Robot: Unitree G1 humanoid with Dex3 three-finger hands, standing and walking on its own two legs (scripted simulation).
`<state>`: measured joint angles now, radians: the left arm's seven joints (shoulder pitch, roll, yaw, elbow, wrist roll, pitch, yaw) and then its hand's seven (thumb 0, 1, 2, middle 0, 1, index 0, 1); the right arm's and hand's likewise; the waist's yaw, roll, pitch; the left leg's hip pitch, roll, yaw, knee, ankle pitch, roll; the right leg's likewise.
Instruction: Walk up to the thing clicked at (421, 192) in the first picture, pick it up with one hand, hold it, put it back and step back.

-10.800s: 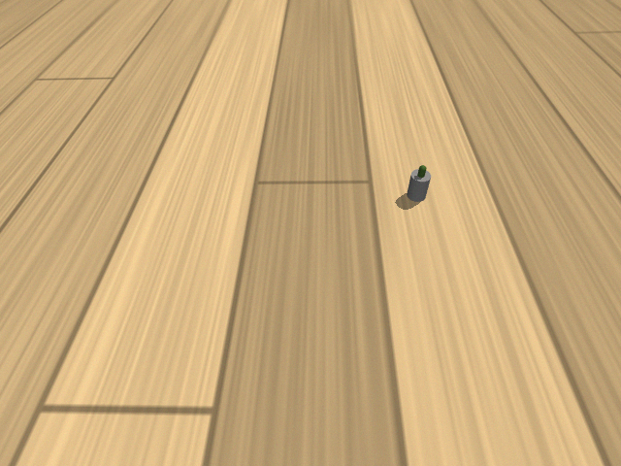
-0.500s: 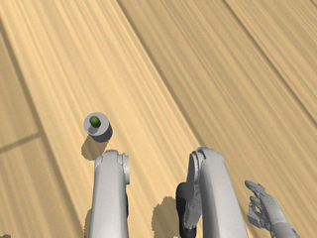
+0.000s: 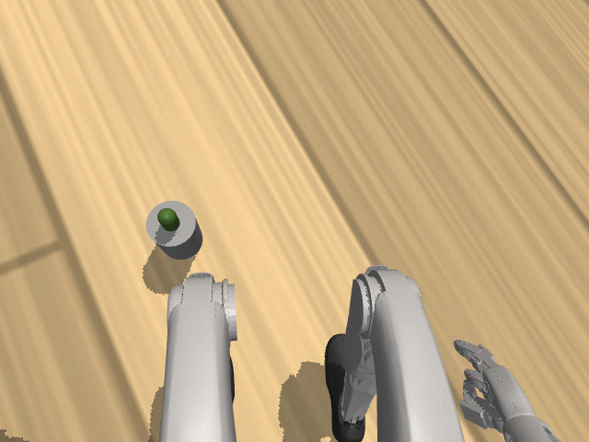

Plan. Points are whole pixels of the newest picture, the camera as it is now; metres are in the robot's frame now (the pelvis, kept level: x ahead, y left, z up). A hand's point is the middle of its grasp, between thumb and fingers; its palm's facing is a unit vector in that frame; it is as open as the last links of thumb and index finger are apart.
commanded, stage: go down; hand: left
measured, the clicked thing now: (174, 228) +0.44 +0.22 -0.30
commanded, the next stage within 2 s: approach in 0.04 s
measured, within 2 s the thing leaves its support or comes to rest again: neither
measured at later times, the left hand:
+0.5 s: hand (20, 242) +0.36 +0.38 -0.11, palm faces +0.20 -0.98 +0.02, open 17.5 cm
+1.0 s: hand (144, 240) +0.41 +0.26 -0.25, palm faces +0.11 -0.99 +0.07, open 17.6 cm
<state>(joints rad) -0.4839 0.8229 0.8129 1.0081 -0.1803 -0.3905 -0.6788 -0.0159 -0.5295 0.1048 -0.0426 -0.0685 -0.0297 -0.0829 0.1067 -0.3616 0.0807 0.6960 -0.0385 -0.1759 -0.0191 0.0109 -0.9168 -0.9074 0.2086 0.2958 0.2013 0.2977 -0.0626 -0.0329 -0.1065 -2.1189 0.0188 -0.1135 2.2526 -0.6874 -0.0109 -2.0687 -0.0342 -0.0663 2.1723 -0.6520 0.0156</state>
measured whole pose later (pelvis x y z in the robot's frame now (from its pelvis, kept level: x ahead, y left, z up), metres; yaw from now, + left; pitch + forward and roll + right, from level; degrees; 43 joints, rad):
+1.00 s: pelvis -0.01 +0.01 -0.10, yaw -8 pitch +14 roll -14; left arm -0.58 0.73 0.64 1.37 -0.18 -1.01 -0.42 -0.02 -0.60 0.03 -0.07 -0.09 -0.07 -0.10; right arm -0.15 -0.36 0.40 0.62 -0.28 -0.09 0.10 0.01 -0.94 -0.91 0.21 0.30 0.20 0.30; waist -0.21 -0.22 0.22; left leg -2.21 0.01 -0.30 2.64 -0.71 -0.01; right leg -2.10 0.02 -0.19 2.42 -0.60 0.05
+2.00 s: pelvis -0.02 +0.02 -0.10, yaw -11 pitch +10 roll -18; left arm -0.60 0.81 0.50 1.50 -0.07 -1.20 0.00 -0.02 -0.01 0.47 -0.42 -0.43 -0.44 -0.44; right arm -0.19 -0.38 0.52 0.56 -0.38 -0.01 0.15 0.00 -0.88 -0.90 0.21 0.30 0.20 0.30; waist -0.25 -0.28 0.31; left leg -2.19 0.02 -0.39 2.68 -0.71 0.00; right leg -2.05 0.06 -0.26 2.39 -0.56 0.07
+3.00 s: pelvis -0.02 +0.02 -0.08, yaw -8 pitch +18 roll -16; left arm -0.50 0.64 0.39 1.01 -0.08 -0.88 -0.03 -0.03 -0.36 0.87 -0.61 -0.78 -0.90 -0.98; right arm -0.06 -0.35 0.31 0.61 -0.26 0.03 0.16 0.00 -0.91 -0.90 0.21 0.30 0.20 0.30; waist -0.17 -0.14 0.12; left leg -2.22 0.01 -0.29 2.57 -0.69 0.00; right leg -2.09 0.02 -0.20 2.34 -0.60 0.05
